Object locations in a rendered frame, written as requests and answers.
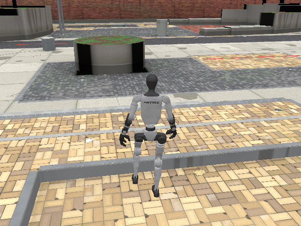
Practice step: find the robot right forearm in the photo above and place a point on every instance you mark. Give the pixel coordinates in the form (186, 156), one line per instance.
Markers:
(172, 124)

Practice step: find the robot right thigh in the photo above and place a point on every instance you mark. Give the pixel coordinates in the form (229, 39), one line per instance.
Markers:
(160, 144)

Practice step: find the robot left forearm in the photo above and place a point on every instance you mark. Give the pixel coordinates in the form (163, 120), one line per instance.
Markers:
(126, 126)

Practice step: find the right robot hand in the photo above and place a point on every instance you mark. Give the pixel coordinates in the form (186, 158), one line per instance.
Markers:
(170, 132)

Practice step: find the robot left upper arm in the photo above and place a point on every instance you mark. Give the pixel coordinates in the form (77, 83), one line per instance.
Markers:
(133, 107)

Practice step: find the left robot hand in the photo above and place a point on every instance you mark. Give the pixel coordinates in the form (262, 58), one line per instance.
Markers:
(121, 138)

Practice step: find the right robot foot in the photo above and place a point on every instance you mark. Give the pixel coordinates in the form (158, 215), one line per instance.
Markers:
(155, 192)

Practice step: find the robot right upper arm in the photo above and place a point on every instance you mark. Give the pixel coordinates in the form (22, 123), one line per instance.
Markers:
(168, 107)

